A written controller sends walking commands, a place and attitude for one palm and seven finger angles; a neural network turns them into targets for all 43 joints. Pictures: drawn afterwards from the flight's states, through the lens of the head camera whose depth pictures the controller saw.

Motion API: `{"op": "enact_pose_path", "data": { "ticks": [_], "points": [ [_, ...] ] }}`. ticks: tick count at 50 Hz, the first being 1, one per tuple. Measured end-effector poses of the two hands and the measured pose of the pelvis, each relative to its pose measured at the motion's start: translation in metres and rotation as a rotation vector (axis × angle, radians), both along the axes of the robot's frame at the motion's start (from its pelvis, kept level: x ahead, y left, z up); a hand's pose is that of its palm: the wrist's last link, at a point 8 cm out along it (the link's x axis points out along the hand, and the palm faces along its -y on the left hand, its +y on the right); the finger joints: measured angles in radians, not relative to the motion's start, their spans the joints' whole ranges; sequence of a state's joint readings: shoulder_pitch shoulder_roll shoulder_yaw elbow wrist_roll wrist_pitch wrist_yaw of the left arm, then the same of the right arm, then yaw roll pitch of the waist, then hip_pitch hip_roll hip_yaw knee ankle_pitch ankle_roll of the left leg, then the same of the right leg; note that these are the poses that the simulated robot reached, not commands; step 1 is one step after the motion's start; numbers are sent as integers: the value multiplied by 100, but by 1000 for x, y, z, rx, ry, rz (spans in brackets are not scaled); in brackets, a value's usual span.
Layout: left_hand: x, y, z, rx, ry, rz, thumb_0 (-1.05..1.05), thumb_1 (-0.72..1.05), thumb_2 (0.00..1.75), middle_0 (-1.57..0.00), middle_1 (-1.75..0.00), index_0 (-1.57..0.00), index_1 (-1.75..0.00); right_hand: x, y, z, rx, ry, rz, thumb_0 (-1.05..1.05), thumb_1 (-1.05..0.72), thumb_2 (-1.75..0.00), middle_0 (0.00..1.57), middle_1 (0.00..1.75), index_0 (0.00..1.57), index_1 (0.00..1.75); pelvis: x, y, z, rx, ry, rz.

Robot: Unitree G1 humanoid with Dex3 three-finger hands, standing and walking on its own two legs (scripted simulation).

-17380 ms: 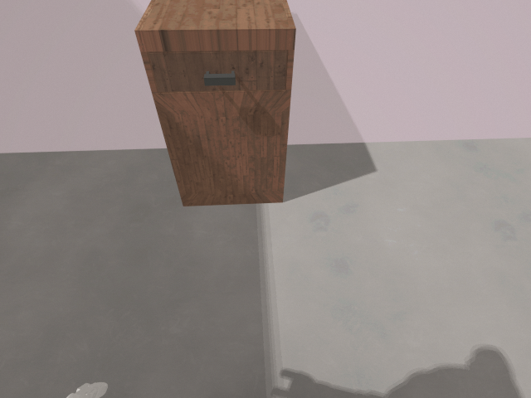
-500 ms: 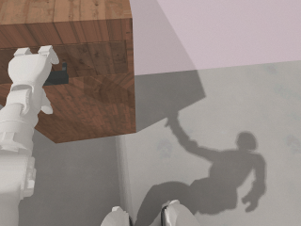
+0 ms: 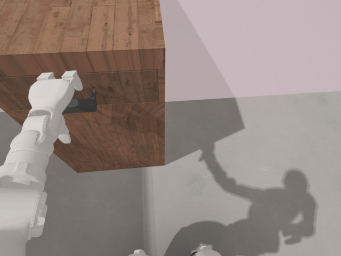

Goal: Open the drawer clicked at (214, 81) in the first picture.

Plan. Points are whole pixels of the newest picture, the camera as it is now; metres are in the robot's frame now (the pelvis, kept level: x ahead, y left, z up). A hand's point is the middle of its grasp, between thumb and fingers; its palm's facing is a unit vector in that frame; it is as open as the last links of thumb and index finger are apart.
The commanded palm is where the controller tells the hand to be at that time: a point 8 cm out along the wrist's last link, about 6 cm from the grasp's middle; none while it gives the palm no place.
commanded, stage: re-aim the fingers above the handle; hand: left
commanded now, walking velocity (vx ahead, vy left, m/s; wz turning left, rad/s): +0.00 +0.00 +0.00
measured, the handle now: (77, 99) +0.53 +0.26 -0.03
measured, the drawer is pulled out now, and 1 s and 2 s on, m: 0.00 0.00 0.00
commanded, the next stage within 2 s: lower the fingers behind the handle in 2.00 s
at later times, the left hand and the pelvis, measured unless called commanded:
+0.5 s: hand (68, 103) +0.48 +0.26 +0.03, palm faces -0.09 -0.02 -1.00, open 13.8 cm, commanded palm +0.47 +0.26 +0.09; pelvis -0.01 -0.01 +0.00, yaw -1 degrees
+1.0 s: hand (66, 103) +0.47 +0.26 +0.03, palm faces -0.08 -0.02 -1.00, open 13.8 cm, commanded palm +0.46 +0.27 +0.09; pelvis -0.01 +0.00 +0.00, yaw -1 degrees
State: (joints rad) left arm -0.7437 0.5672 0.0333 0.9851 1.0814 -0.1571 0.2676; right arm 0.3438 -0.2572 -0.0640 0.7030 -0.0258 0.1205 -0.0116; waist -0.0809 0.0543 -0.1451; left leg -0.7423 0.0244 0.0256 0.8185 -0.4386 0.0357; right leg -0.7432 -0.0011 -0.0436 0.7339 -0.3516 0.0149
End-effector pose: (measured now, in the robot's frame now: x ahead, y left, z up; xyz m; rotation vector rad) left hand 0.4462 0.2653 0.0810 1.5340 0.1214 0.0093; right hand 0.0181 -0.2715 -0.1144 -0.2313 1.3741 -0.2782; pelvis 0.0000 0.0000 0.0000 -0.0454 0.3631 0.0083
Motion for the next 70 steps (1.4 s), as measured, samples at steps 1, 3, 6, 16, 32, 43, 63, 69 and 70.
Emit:
{"op": "enact_pose_path", "data": {
  "ticks": [1, 3, 6, 16, 32, 43, 63, 69, 70],
  "points": [
    [-1, 0, 0, 2, -4, 2, 0, -49, 30, -32, -120, -32, -120, 0, 0, 0, 0, 1, 2, 1, -90, -89, 20, 30, 21, 30, -1, 0, 0, 0, 0, 2],
    [0, -1, 0, 10, -10, 8, 0, -49, 30, -32, -120, -32, -120, -1, -1, -1, -2, 4, 4, 1, -90, -89, 20, 30, 21, 30, -2, -1, -1, 0, 0, 6],
    [3, -3, 2, 21, -18, 18, 0, -49, 30, -32, -120, -32, -120, -5, -3, -2, -4, 5, 2, 1, -91, -89, 20, 30, 21, 30, -5, -3, -2, 0, 1, 9],
    [16, -15, 8, 19, 14, 25, 0, -49, 30, -32, -120, -32, -120, -34, -7, 2, -16, 32, -45, 1, -91, -89, 20, 30, 21, 30, -10, -6, -1, 6, 3, -10],
    [11, -6, 4, 28, 2, 22, 0, -49, 30, -32, -120, -32, -120, -59, -10, 2, -28, 93, -63, 1, -91, -89, 20, 30, 21, 30, -14, -6, -4, 6, 18, -12],
    [11, -14, 6, 17, -2, 17, 0, -49, 30, -32, -120, -32, -120, -38, -7, 2, -21, 21, -44, 1, -91, -89, 20, 30, 21, 30, -14, -4, -2, 5, 4, -12],
    [8, 7, 3, 18, 35, 2, 0, -49, 30, -32, -120, -32, -120, -41, -6, 2, -37, 71, -32, 1, -90, -89, 20, 30, 21, 30, -10, -1, -4, -2, 16, 0],
    [11, -3, 5, -6, -35, -12, 0, -49, 30, -32, -120, -32, -120, -40, -5, 1, -31, 67, -35, 1, -90, -89, 20, 30, 21, 30, -10, 0, -5, -3, 18, -5],
    [11, -3, 6, -2, -40, -1, 0, -49, 30, -32, -120, -32, -120, -40, -5, 0, -27, 64, -36, 1, -90, -89, 20, 30, 21, 30, -10, 0, -5, -3, 18, -8]
  ]
}}
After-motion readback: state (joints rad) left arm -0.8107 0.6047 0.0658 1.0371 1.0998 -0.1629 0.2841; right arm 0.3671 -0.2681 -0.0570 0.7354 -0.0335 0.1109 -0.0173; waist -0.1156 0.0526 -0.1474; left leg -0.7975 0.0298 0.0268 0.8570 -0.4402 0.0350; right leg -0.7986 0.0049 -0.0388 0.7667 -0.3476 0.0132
